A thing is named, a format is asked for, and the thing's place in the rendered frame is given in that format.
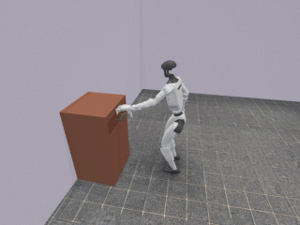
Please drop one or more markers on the cabinet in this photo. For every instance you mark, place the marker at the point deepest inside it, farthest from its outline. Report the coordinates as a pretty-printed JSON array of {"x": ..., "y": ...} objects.
[{"x": 97, "y": 156}]

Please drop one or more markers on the left robot hand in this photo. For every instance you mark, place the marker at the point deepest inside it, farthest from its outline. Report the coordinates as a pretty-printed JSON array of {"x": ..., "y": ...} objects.
[{"x": 123, "y": 108}]

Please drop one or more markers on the left robot forearm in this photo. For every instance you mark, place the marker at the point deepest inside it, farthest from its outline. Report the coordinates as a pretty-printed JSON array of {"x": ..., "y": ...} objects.
[{"x": 140, "y": 106}]

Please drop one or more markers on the right robot forearm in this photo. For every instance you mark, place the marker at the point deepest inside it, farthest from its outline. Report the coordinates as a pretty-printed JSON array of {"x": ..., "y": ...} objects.
[{"x": 184, "y": 101}]

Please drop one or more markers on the robot left shin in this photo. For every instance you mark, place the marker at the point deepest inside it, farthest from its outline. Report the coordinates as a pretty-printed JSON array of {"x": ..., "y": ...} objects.
[{"x": 168, "y": 156}]

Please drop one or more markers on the left robot upper arm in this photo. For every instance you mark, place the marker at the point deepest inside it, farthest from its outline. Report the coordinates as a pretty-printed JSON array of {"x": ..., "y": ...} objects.
[{"x": 166, "y": 90}]

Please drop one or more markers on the drawer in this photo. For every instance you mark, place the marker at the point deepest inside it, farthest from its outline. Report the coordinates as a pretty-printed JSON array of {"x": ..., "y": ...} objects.
[{"x": 112, "y": 123}]

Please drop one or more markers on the right robot upper arm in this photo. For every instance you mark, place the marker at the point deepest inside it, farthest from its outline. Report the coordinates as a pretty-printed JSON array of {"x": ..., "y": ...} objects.
[{"x": 184, "y": 90}]

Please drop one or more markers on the handle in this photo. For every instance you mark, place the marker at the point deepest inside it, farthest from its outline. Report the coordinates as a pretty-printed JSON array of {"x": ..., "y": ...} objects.
[{"x": 121, "y": 118}]

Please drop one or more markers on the robot right thigh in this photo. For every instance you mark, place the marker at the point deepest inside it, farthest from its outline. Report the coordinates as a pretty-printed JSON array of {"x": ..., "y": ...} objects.
[{"x": 170, "y": 121}]

